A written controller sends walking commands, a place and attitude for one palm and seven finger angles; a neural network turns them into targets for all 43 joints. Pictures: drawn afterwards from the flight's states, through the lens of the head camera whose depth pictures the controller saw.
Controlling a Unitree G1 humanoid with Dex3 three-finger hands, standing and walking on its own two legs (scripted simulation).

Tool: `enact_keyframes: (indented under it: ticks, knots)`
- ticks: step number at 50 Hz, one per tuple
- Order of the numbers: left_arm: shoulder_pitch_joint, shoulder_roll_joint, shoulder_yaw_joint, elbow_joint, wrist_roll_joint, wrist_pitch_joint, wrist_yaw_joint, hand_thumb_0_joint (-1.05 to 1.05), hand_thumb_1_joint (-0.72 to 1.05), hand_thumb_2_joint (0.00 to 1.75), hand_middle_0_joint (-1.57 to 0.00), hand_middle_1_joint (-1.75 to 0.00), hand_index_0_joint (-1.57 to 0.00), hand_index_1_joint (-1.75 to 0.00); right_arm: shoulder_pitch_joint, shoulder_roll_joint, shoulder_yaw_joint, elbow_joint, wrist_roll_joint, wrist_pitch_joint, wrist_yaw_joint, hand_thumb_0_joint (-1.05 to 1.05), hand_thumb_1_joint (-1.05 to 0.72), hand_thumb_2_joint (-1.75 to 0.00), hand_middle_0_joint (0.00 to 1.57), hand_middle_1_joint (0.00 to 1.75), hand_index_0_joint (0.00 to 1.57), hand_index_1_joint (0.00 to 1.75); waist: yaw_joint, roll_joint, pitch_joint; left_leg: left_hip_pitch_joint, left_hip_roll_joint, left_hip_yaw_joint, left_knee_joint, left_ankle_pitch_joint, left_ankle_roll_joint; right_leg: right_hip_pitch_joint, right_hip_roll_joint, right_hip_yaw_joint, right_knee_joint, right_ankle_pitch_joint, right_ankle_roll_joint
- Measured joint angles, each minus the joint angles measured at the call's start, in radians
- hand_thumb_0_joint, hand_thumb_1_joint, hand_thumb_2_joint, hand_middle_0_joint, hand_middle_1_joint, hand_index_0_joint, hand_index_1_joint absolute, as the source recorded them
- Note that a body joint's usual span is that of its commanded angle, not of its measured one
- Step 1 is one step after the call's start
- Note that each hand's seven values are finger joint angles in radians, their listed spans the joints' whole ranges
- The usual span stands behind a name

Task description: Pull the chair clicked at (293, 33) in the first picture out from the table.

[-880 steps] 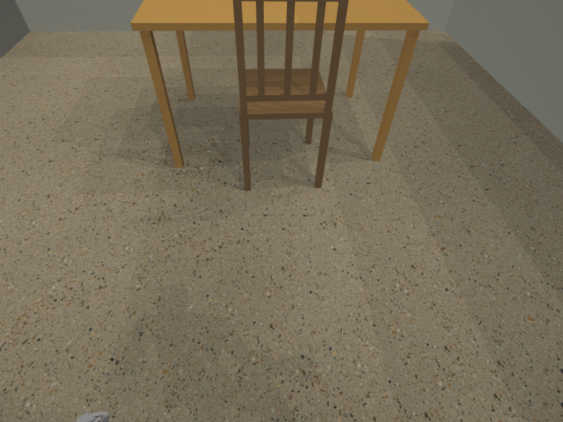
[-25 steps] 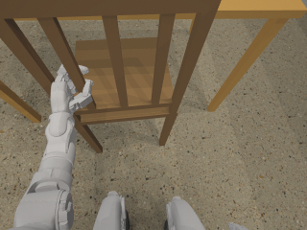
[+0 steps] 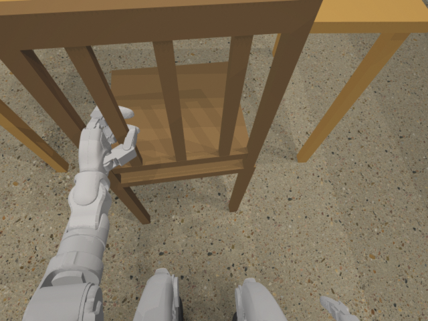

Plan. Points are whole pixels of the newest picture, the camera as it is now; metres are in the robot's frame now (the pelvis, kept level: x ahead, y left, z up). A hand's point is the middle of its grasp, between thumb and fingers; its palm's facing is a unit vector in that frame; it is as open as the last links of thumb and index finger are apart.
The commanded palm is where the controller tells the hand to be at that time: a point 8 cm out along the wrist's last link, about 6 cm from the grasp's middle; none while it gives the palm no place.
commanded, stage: step backward, pulling the chair out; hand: left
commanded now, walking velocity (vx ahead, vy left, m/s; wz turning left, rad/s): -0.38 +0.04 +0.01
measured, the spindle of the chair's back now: (174, 115) +0.48 +0.06 +0.05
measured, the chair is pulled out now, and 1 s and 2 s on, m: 0.04 0.18 0.24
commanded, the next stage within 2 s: none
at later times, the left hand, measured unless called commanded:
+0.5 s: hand (141, 163) +0.38 +0.12 +0.04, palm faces -0.02 -0.99 -0.12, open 5.4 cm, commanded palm +0.37 +0.16 +0.04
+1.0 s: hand (131, 217) +0.29 +0.12 +0.04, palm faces -0.01 -0.99 -0.11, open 5.5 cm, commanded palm +0.30 +0.18 +0.05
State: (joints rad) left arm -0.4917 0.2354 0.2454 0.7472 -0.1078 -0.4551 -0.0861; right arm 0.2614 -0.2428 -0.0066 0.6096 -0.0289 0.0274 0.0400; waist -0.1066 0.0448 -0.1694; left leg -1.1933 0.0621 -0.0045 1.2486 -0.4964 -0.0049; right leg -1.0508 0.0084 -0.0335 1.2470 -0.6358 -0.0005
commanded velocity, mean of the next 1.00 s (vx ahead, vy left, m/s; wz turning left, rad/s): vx -0.38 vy -0.04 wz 0.03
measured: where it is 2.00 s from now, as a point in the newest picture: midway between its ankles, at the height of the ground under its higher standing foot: outside the picture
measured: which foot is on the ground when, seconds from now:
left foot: down 0.00-1.00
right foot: down 0.00-1.00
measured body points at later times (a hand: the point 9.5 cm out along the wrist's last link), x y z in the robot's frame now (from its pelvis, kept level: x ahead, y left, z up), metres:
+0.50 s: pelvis -0.01 +0.01 +0.10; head +0.09 +0.00 +0.54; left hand +0.38 +0.17 +0.05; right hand +0.06 -0.26 -0.03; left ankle +0.04 +0.12 -0.62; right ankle -0.03 -0.12 -0.62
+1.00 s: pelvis -0.07 +0.01 +0.10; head +0.01 +0.01 +0.55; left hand +0.29 +0.18 +0.05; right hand +0.03 -0.26 -0.03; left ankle +0.04 +0.12 -0.62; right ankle -0.03 -0.12 -0.62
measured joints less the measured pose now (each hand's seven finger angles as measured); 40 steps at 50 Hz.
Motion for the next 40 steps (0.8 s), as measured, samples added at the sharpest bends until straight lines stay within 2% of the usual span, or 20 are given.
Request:
enact_keyframes:
  ticks: [1, 2, 4, 6, 7, 9, 13, 17, 23, 27, 33, 40]
  knots:
    - [-0.008, 0.002, -0.005, -0.01, 0.01, 0.026, 0.016, 0.01, 0.67, 0.77, -0.35, -1.34, -0.35, -1.41, -0.007, 0.003, 0.0, -0.004, 0.015, 0.017, -0.009, 0.01, -0.91, -0.9, 0.2, 0.29, 0.2, 0.3, -0.001, -0.003, 0.028, 0.027, -0.003, 0.0, -0.006, 0.001, 0.0, 0.026, -0.003, 0.0, -0.004, 0.0, 0.0]
    - [-0.016, 0.003, -0.019, -0.029, 0.023, 0.082, 0.043, 0.02, 0.67, 0.77, -0.35, -1.32, -0.35, -1.41, -0.014, 0.009, 0.0, -0.011, 0.032, 0.04, -0.024, 0.01, -0.91, -0.9, 0.2, 0.29, 0.2, 0.3, -0.002, -0.004, 0.071, 0.077, -0.007, -0.001, -0.03, 0.014, -0.013, 0.077, -0.007, -0.002, -0.027, 0.007, 0.004]
    - [-0.024, -0.005, -0.048, -0.03, 0.033, 0.202, 0.1, 0.03, 0.68, 0.78, -0.34, -1.24, -0.35, -1.42, -0.015, 0.018, 0.004, -0.024, 0.057, 0.075, -0.055, 0.01, -0.91, -0.9, 0.2, 0.29, 0.2, 0.3, -0.005, 0.004, 0.124, 0.188, -0.016, 0.002, -0.111, 0.039, -0.007, 0.189, -0.013, -0.002, -0.113, 0.037, 0.007]
    - [-0.032, -0.014, -0.078, 0.031, 0.034, 0.287, 0.142, 0.05, 0.68, 0.78, -0.31, -1.18, -0.35, -1.42, -0.002, 0.022, 0.018, -0.028, 0.068, 0.097, -0.079, 0.01, -0.91, -0.9, 0.2, 0.29, 0.2, 0.3, -0.005, 0.012, 0.133, 0.295, -0.018, 0.011, -0.222, 0.111, 0.008, 0.289, -0.016, 0.003, -0.224, 0.097, 0.027]
    - [-0.036, -0.016, -0.095, 0.076, 0.038, 0.31, 0.153, 0.06, 0.69, 0.79, -0.3, -1.16, -0.35, -1.43, 0.007, 0.023, 0.027, -0.027, 0.072, 0.104, -0.088, 0.01, -0.91, -0.9, 0.2, 0.29, 0.2, 0.3, -0.006, 0.014, 0.128, 0.343, -0.019, 0.016, -0.274, 0.131, 0.01, 0.335, -0.016, 0.005, -0.279, 0.117, 0.027]
    - [-0.038, -0.033, -0.105, 0.168, 0.017, 0.299, 0.157, 0.07, 0.69, 0.78, -0.26, -1.1, -0.37, -1.43, 0.022, 0.023, 0.043, -0.02, 0.075, 0.112, -0.099, 0.01, -0.91, -0.9, 0.2, 0.29, 0.2, 0.3, -0.005, 0.007, 0.123, 0.427, -0.02, 0.025, -0.366, 0.133, 0.01, 0.417, -0.016, 0.011, -0.381, 0.147, 0.019]
    - [-0.079, -0.055, -0.147, 0.293, 0.043, 0.292, 0.159, 0.07, 0.68, 0.76, -0.26, -1.06, -0.43, -1.44, 0.027, 0.013, 0.046, 0.02, 0.071, 0.104, -0.117, 0.01, -0.9, -0.9, 0.2, 0.3, 0.2, 0.3, 0.01, -0.008, 0.137, 0.532, -0.021, 0.029, -0.493, 0.179, 0.012, 0.524, -0.014, 0.01, -0.524, 0.222, 0.02]
    - [-0.114, -0.06, -0.176, 0.36, 0.055, 0.284, 0.146, 0.07, 0.67, 0.74, -0.26, -1.08, -0.46, -1.44, 0.001, -0.005, 0.021, 0.066, 0.069, 0.088, -0.128, 0.01, -0.9, -0.9, 0.2, 0.3, 0.21, 0.3, 0.018, -0.009, 0.167, 0.586, -0.02, 0.036, -0.563, 0.218, 0.015, 0.575, -0.013, 0.011, -0.596, 0.274, 0.023]
    - [-0.116, -0.067, -0.167, 0.356, 0.038, 0.28, 0.153, 0.07, 0.69, 0.74, -0.23, -1.1, -0.49, -1.44, -0.038, -0.01, -0.001, 0.09, 0.071, 0.066, -0.137, 0.01, -0.91, -0.9, 0.2, 0.29, 0.2, 0.3, 0.015, -0.007, 0.213, 0.622, -0.015, 0.052, -0.612, 0.259, 0.018, 0.604, -0.01, 0.025, -0.645, 0.308, 0.024]
    - [-0.096, -0.065, -0.158, 0.331, 0.027, 0.286, 0.157, 0.07, 0.69, 0.74, -0.22, -1.1, -0.49, -1.45, -0.048, 0.005, 0.003, 0.085, 0.073, 0.059, -0.135, 0.01, -0.91, -0.9, 0.2, 0.29, 0.2, 0.3, 0.009, -0.004, 0.237, 0.636, -0.007, 0.053, -0.635, 0.287, 0.013, 0.611, -0.001, 0.026, -0.66, 0.334, 0.019]
    - [-0.066, -0.072, -0.165, 0.311, 0.008, 0.286, 0.162, 0.07, 0.69, 0.75, -0.2, -1.11, -0.49, -1.45, -0.053, 0.019, 0.017, 0.096, 0.086, 0.04, -0.138, 0.01, -0.91, -0.9, 0.2, 0.29, 0.2, 0.3, 0.014, 0.007, 0.266, 0.657, 0.006, 0.042, -0.665, 0.328, 0.0, 0.63, 0.013, 0.017, -0.681, 0.369, 0.007]
    - [-0.053, -0.1, -0.197, 0.319, -0.008, 0.272, 0.172, 0.07, 0.69, 0.75, -0.19, -1.11, -0.5, -1.45, -0.066, -0.01, 0.014, 0.133, 0.101, -0.001, -0.158, 0.01, -0.9, -0.9, 0.2, 0.3, 0.21, 0.3, 0.024, 0.019, 0.311, 0.701, -0.002, 0.03, -0.7, 0.37, 0.002, 0.676, 0.008, 0.004, -0.708, 0.402, 0.009]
